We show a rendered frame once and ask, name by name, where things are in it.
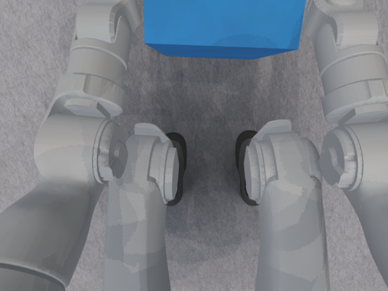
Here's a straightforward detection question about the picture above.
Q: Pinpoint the robot left upper arm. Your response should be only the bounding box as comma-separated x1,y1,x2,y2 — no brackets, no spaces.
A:
0,113,128,291

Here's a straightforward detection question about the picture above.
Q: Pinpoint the robot right forearm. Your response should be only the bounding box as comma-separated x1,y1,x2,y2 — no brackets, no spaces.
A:
303,0,388,125

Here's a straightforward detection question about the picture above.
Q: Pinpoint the robot right thigh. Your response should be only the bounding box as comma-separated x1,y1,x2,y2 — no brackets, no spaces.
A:
244,132,330,291

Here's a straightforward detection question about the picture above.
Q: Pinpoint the left robot foot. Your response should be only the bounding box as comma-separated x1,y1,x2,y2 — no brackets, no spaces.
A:
165,132,187,206

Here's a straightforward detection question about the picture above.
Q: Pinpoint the carton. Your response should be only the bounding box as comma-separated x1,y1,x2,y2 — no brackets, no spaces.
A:
144,0,306,59

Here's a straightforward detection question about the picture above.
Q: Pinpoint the robot left forearm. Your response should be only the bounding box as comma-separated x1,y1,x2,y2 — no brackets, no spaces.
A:
34,0,141,168

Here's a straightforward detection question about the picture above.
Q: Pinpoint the robot right upper arm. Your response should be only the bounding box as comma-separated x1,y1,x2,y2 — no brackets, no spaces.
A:
319,121,388,288

